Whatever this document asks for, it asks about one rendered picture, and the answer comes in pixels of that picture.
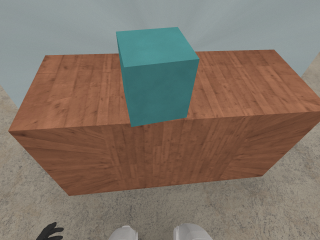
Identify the robot thigh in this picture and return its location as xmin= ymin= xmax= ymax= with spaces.
xmin=108 ymin=227 xmax=138 ymax=240
xmin=173 ymin=223 xmax=213 ymax=240

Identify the robot left hand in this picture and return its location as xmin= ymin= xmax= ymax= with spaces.
xmin=36 ymin=222 xmax=64 ymax=240

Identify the robot right thigh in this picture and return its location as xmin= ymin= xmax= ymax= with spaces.
xmin=173 ymin=223 xmax=213 ymax=240

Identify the pedestal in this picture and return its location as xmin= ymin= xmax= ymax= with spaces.
xmin=8 ymin=49 xmax=320 ymax=196

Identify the carton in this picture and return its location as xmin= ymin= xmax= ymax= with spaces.
xmin=116 ymin=27 xmax=200 ymax=127

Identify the robot left thigh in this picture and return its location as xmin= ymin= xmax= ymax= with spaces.
xmin=108 ymin=227 xmax=138 ymax=240

